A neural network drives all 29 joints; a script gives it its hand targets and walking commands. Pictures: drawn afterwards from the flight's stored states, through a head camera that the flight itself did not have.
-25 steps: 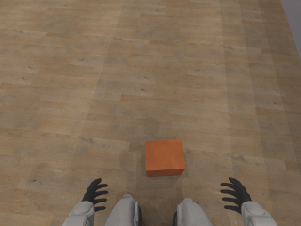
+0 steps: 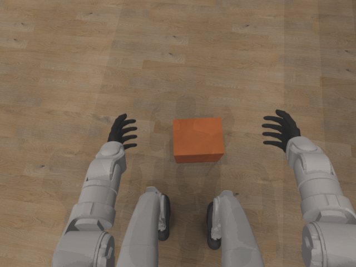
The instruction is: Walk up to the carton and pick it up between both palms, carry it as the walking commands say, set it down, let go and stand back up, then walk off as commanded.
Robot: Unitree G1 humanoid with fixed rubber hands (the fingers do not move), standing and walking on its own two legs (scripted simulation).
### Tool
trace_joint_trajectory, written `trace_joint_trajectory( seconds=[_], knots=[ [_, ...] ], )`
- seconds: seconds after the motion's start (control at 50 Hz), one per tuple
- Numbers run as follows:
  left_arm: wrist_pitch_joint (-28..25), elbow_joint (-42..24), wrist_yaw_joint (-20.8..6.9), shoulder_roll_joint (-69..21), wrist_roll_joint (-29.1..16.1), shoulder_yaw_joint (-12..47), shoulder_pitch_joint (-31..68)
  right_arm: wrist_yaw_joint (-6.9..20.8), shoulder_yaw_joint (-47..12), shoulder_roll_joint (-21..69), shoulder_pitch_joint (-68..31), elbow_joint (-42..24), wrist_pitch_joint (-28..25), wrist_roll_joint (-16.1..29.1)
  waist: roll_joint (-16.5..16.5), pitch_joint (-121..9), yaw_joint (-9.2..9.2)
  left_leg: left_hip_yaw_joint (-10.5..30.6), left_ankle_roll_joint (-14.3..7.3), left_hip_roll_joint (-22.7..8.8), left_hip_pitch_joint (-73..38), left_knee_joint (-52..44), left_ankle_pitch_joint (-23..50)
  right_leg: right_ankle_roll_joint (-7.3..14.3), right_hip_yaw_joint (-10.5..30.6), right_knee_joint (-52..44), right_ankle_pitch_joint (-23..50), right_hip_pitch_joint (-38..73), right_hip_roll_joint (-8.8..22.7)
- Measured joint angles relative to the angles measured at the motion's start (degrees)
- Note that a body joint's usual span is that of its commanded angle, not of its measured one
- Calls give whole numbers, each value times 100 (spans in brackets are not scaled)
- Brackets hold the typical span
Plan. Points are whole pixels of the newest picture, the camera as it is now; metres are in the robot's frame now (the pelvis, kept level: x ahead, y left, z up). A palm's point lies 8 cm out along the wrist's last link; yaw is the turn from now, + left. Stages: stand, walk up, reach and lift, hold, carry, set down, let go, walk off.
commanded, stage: reach and lift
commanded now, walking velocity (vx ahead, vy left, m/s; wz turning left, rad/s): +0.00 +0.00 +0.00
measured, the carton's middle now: (196, 142) +0.49 -0.03 -0.56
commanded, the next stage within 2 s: none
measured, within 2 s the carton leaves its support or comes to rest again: neither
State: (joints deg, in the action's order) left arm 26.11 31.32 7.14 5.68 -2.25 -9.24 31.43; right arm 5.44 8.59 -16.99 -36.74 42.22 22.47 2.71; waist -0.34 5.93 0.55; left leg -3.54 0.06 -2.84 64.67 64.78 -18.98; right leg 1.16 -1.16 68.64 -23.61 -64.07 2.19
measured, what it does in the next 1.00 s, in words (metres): lowers itself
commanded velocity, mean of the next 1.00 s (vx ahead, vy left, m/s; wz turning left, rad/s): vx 0.00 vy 0.00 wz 0.00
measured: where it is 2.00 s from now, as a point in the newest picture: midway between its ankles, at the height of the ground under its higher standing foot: (187, 229)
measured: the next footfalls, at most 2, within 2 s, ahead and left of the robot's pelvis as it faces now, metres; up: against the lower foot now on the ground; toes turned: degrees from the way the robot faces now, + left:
none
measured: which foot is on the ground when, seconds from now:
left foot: down 0.00-1.00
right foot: down 0.00-1.00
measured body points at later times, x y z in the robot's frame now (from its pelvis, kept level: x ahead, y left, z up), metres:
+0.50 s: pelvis +0.02 -0.01 -0.02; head +0.31 -0.03 +0.33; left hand +0.50 +0.17 -0.13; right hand +0.52 -0.23 -0.12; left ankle +0.11 +0.13 -0.63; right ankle +0.09 -0.11 -0.63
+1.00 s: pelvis +0.01 +0.02 -0.11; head +0.32 -0.01 +0.21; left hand +0.51 +0.16 -0.24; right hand +0.52 -0.23 -0.23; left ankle +0.11 +0.14 -0.63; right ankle +0.09 -0.11 -0.63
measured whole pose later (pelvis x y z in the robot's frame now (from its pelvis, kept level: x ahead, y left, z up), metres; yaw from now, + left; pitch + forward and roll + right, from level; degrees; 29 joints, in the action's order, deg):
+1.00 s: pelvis +0.01 +0.02 -0.11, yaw -2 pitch +46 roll +2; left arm 7.4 38.9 10.1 5.3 -2.7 -15.6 53.8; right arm 5.4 11.5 -22.8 -62.7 54.3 5.2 4.3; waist 0.4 -3.5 0.5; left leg -0.9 0.7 0.2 107.9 87.0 -25.4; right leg -0.7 2.2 89.6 -28.1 -107.7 0.5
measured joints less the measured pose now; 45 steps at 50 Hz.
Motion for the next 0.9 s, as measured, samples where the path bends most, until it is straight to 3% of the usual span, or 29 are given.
trace_joint_trajectory(
  seconds=[0.26,0.44,0.58,0.68,0.9],
  knots=[
    [-1099,1103,111,115,-34,-434,1592,-381,215,28,-1524,836,-875,-17,67,-194,46,195,115,56,1100,188,34,78,-34,177,66,-1116,-112],
    [-1811,1206,72,181,-19,-664,2025,-343,291,-149,-2163,1010,-1492,43,90,-489,9,224,131,40,1913,148,42,92,-57,118,83,-1919,-136],
    [-2028,687,-45,90,58,-751,1709,-196,378,-104,-2005,649,-1675,-2,42,-635,0,345,176,119,2199,74,158,55,-1,16,74,-2219,-189],
    [-2137,746,-103,33,91,-821,1508,-103,439,-94,-1863,730,-1763,-91,17,-876,31,397,171,214,2446,219,-163,-14,111,91,23,-2485,-208],
    [-2078,925,141,-58,32,-682,1978,44,469,-393,-2334,1309,-1875,-17,55,-1171,8,306,84,300,3751,1435,-479,-157,271,1286,-281,-3786,-168]
  ],
)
